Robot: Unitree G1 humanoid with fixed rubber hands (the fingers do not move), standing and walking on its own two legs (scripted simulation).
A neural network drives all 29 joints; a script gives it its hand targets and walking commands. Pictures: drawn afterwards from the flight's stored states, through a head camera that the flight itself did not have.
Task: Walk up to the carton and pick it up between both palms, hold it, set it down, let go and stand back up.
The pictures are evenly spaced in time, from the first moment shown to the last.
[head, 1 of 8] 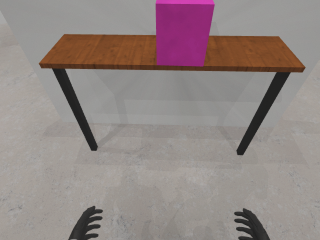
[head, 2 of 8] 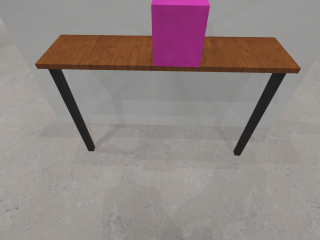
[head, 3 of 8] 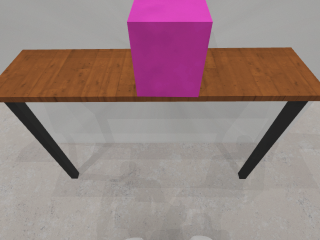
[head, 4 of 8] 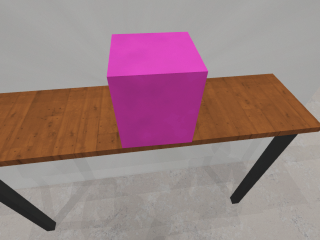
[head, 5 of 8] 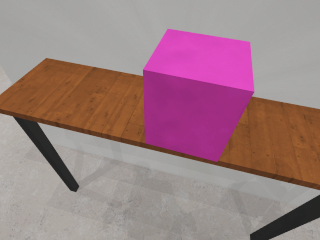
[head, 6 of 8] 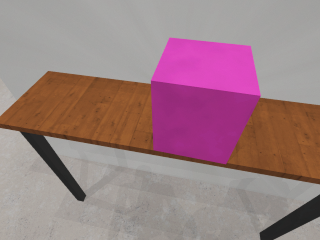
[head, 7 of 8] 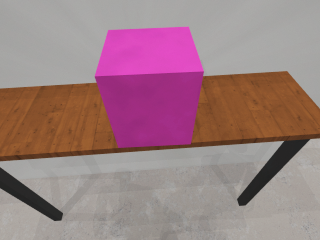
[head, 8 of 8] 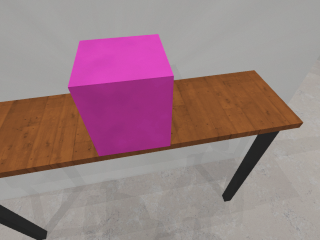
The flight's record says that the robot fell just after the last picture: no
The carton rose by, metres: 0.00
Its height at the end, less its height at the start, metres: +0.00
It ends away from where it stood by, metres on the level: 0.00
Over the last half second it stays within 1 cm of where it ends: yes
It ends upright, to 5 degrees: yes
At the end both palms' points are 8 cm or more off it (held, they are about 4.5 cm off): yes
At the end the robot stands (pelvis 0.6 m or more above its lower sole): yes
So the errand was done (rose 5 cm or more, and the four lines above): no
